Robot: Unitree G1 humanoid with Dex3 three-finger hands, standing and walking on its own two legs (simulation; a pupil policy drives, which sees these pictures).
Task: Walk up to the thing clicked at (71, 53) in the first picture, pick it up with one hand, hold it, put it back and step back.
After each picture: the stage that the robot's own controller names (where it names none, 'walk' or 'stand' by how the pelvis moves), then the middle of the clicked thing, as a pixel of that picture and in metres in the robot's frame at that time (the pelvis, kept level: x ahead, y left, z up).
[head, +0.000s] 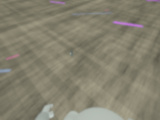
stand; (71, 53) +1.26 +0.42 -0.72
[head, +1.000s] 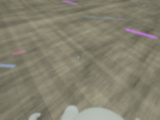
walk; (79, 57) +1.18 +0.19 -0.69
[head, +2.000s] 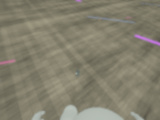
walk; (77, 73) +0.74 +0.15 -0.71
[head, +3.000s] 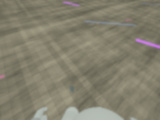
walk; (71, 89) +0.47 +0.22 -0.71
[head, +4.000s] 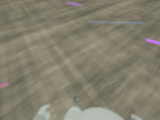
stand; (75, 98) +0.32 +0.19 -0.70
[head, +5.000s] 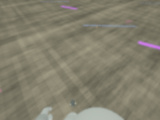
stand; (72, 103) +0.29 +0.20 -0.72
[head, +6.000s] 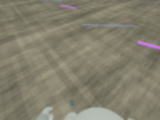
stand; (72, 103) +0.29 +0.21 -0.73
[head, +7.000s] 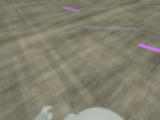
stand; (72, 104) +0.28 +0.20 -0.73
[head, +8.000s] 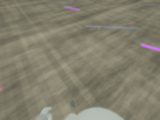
stand; (72, 104) +0.29 +0.20 -0.73
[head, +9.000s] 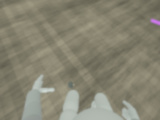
go down; (70, 85) +0.33 +0.19 -0.59
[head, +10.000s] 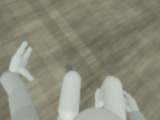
go down; (69, 68) +0.39 +0.20 -0.32
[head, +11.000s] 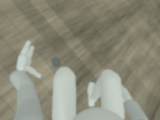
close in; (56, 62) +0.38 +0.22 -0.26
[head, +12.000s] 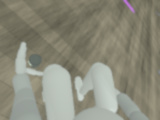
close; (34, 61) +0.38 +0.24 -0.22
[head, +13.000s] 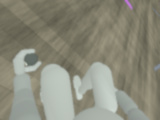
close; (31, 61) +0.37 +0.25 -0.22
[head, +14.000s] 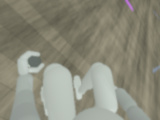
lift; (33, 62) +0.35 +0.25 -0.23
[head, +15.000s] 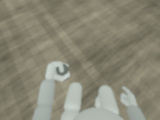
lift; (63, 72) +0.31 +0.19 -0.01
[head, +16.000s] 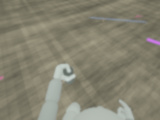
hold; (68, 75) +0.31 +0.16 +0.01
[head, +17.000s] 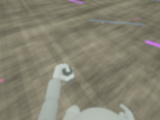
hold; (68, 75) +0.32 +0.17 +0.01
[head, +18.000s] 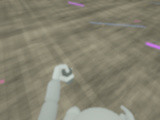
crouch; (67, 76) +0.31 +0.17 +0.02
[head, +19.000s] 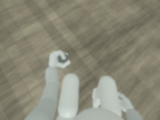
crouch; (63, 61) +0.40 +0.19 -0.09
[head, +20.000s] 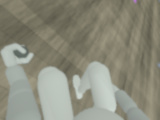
lower; (22, 55) +0.41 +0.28 -0.22
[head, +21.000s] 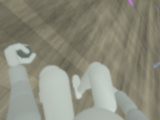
lower; (24, 55) +0.40 +0.28 -0.22
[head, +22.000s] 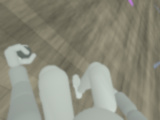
lower; (25, 55) +0.40 +0.28 -0.22
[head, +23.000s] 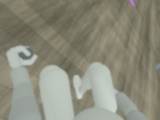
lower; (26, 56) +0.39 +0.28 -0.22
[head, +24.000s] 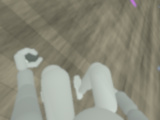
loosen; (32, 59) +0.38 +0.25 -0.22
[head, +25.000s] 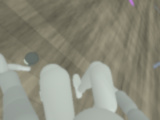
withdraw; (31, 59) +0.38 +0.24 -0.22
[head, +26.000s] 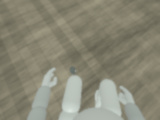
walk; (72, 70) +0.40 +0.18 -0.42
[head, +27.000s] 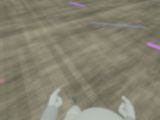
stand; (74, 100) +0.32 +0.16 -0.66
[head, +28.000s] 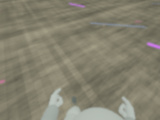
stand; (74, 100) +0.33 +0.17 -0.66
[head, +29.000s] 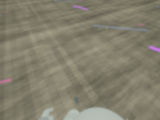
stand; (76, 100) +0.34 +0.16 -0.71
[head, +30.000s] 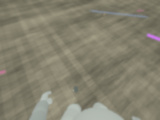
walk; (75, 89) +0.37 +0.14 -0.70
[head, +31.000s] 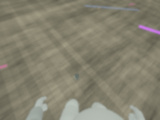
walk; (76, 76) +0.54 +0.16 -0.70
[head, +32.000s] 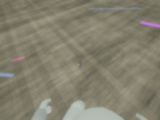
walk; (80, 64) +0.85 +0.23 -0.70
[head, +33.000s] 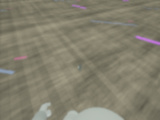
stand; (79, 67) +0.95 +0.18 -0.71
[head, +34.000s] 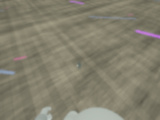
stand; (79, 65) +0.95 +0.21 -0.72
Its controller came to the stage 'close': yes
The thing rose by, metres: 0.72
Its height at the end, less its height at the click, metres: +0.00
